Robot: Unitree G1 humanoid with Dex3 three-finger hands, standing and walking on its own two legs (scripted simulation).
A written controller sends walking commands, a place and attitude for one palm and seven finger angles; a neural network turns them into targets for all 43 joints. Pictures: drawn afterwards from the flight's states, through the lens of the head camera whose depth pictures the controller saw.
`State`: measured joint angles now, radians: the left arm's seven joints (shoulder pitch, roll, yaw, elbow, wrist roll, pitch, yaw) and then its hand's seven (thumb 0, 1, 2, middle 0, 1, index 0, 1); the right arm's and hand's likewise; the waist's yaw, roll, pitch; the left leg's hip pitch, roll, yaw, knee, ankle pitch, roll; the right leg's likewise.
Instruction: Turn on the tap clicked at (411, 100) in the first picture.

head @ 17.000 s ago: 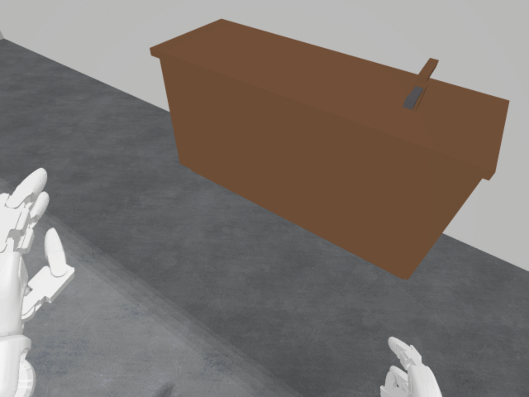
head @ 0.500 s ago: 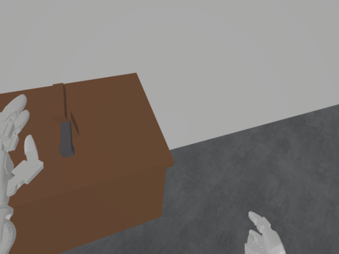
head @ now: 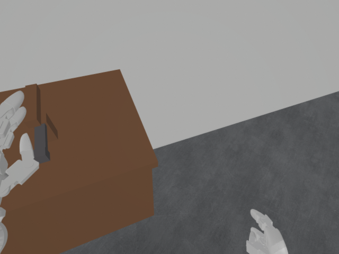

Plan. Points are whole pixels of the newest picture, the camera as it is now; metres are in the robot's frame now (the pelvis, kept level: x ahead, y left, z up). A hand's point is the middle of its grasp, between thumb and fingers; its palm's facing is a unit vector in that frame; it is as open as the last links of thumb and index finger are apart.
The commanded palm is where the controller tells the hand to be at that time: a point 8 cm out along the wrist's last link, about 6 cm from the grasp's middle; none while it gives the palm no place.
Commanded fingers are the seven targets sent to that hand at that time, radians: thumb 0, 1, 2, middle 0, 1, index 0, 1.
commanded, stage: shuffle to correct the standing spot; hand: left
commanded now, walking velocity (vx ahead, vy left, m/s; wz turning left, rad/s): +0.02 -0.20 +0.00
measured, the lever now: (41, 155) +0.32 +0.33 +0.03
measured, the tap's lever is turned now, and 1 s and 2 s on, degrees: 0 0 0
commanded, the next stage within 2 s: come to a stop and stand still in 0.34 s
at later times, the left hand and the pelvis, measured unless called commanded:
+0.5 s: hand (29, 179) +0.20 +0.23 +0.17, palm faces +0.38 -0.85 -0.36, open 7.4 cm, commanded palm +0.15 +0.27 +0.19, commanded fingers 0.00 0.90 0.90 -0.20 -0.30 -0.20 -0.30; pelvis -0.01 -0.02 +0.00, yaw +1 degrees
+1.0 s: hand (39, 148) +0.26 +0.24 +0.17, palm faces +0.36 -0.82 -0.44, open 7.4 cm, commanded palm +0.18 +0.28 +0.19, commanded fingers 0.00 0.90 0.90 -0.20 -0.30 -0.20 -0.30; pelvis +0.02 +0.00 +0.01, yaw +0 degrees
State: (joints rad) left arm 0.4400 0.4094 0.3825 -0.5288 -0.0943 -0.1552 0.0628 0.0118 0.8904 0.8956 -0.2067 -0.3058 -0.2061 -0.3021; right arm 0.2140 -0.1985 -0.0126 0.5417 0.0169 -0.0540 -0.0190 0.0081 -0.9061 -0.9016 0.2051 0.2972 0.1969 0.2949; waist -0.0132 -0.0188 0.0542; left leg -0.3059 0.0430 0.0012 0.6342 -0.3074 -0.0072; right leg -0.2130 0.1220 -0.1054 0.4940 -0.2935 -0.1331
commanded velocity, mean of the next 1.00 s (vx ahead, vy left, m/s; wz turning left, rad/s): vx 0.01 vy -0.08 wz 0.00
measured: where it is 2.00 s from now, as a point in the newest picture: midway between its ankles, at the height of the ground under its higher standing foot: outside the picture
